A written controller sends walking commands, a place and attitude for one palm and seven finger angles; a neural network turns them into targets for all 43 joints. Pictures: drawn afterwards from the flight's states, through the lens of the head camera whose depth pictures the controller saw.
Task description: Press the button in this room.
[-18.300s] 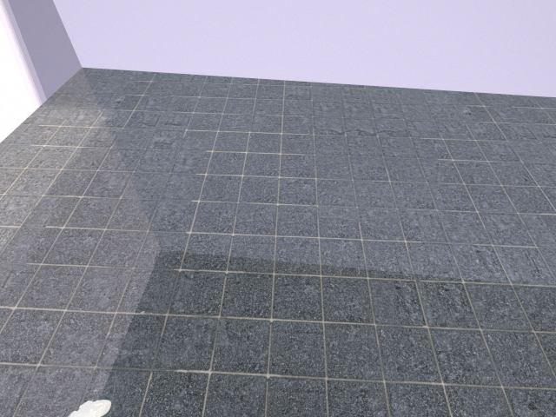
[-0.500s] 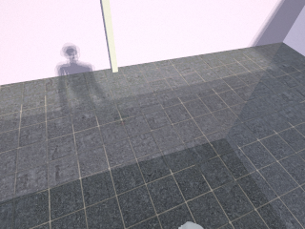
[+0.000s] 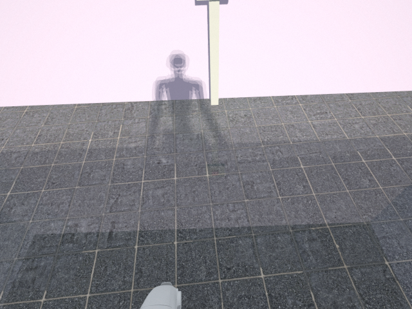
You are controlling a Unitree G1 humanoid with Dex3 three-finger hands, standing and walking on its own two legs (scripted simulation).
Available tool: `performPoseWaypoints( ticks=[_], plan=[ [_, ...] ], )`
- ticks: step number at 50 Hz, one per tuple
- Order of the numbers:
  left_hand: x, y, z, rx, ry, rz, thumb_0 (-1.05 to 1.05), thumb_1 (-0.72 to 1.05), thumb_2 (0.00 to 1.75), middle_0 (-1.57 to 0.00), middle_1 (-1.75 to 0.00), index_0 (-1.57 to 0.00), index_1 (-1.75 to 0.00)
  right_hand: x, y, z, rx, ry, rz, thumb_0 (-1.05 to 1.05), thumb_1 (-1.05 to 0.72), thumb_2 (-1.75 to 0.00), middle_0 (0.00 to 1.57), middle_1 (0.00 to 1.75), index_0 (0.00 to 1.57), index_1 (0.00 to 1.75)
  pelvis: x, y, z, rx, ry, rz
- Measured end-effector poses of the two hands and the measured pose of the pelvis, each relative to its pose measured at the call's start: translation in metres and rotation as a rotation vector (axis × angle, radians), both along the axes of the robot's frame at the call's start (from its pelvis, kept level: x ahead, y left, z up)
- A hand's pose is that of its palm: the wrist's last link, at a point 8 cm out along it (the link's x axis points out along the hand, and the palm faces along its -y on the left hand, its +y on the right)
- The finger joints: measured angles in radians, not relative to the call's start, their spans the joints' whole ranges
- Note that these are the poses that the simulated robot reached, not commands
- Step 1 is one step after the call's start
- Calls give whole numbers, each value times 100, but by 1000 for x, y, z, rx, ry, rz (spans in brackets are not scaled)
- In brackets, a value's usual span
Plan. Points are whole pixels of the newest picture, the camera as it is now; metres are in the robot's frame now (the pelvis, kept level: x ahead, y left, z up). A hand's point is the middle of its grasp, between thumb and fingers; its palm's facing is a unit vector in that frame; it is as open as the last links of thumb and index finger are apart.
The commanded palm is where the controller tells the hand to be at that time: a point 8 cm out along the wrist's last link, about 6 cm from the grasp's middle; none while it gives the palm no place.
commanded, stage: turn or walk to find it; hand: left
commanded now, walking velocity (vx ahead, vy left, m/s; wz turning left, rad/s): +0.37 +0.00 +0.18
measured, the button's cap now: out of the picture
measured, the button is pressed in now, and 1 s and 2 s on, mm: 0 0 0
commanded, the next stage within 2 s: stand and wait in 0.64 s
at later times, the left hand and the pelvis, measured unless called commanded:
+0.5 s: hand (122, 255) +0.27 +0.24 -0.17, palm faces +0.10 -0.98 -0.18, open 7.3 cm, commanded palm none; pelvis +0.20 +0.05 +0.00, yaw +3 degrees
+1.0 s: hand (150, 215) +0.38 +0.20 -0.17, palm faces +0.10 -0.97 -0.22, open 7.2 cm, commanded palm none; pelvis +0.37 +0.01 -0.01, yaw +4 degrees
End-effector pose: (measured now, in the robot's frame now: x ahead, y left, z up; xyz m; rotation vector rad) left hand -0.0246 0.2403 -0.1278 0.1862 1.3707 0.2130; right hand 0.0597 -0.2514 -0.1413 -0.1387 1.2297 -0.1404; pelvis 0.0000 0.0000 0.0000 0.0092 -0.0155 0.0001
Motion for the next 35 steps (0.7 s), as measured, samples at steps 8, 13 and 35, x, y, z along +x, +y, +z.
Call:
performPoseWaypoints(
  ticks=[8,13,35],
  plan=[
    [-36,-4,-20,-96,256,160,0,91,90,-20,-29,-20,-30,159,59,-2,-4,-128,190,1,-91,-90,19,30,19,30,73,30,-19,-20,2,41],
    [9,11,-30,-134,278,160,1,91,90,-20,-29,-20,-30,198,87,0,-6,-184,172,1,-91,-90,19,30,20,30,112,50,-22,-18,-23,32],
    [446,18,-1,8,-334,-121,0,91,90,-20,-29,-19,-30,166,37,-30,31,309,-81,1,-91,-90,20,30,20,30,300,10,-23,18,-12,55]
  ],
)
